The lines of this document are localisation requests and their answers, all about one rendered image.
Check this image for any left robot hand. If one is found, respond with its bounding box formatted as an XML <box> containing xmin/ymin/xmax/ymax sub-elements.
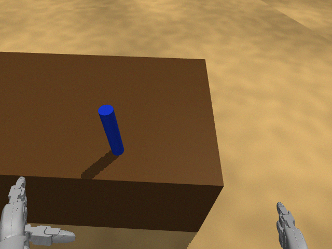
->
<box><xmin>0</xmin><ymin>176</ymin><xmax>75</xmax><ymax>246</ymax></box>

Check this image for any can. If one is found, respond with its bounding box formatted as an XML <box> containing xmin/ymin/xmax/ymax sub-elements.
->
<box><xmin>98</xmin><ymin>105</ymin><xmax>124</xmax><ymax>156</ymax></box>

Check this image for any right robot hand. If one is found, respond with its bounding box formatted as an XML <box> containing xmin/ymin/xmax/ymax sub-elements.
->
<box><xmin>276</xmin><ymin>202</ymin><xmax>308</xmax><ymax>249</ymax></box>

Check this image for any left robot arm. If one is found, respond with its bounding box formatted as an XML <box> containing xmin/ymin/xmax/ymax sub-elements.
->
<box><xmin>0</xmin><ymin>236</ymin><xmax>30</xmax><ymax>249</ymax></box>

